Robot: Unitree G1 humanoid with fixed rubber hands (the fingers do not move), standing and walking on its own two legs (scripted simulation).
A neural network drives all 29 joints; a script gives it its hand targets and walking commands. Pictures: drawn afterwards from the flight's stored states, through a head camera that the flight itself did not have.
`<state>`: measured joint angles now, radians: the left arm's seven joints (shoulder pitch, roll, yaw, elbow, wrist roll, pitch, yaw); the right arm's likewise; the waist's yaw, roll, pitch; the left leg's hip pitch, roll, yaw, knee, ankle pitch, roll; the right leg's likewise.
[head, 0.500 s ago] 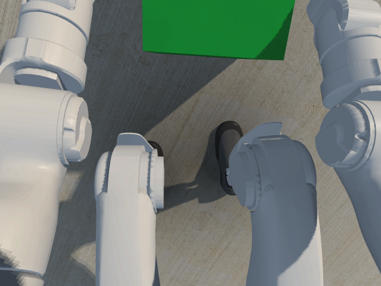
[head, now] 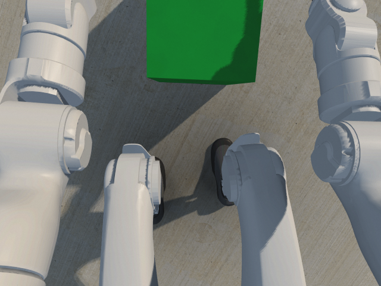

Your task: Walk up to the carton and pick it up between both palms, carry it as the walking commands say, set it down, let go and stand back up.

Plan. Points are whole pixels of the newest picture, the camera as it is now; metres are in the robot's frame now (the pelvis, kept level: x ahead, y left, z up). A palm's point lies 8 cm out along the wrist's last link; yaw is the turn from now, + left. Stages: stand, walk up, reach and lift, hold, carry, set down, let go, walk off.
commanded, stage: set down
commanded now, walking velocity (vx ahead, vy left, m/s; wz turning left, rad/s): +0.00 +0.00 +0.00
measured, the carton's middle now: (199, 12) +0.56 -0.06 -0.29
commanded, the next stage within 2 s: let go in 1.00 s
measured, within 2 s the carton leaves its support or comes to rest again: neither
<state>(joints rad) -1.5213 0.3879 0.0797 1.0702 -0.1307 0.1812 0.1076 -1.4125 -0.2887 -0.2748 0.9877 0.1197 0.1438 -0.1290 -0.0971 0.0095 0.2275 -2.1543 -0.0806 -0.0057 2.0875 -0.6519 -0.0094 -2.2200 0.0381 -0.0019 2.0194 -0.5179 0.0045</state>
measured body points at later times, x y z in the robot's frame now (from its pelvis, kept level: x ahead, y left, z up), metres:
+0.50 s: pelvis +0.01 +0.00 +0.13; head +0.36 -0.01 +0.42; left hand +0.61 +0.14 +0.02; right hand +0.55 -0.24 +0.01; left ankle +0.08 +0.11 -0.38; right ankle +0.12 -0.11 -0.38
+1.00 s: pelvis +0.04 -0.01 +0.26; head +0.36 -0.02 +0.58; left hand +0.60 +0.14 +0.15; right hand +0.55 -0.24 +0.15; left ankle +0.08 +0.11 -0.38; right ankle +0.12 -0.11 -0.38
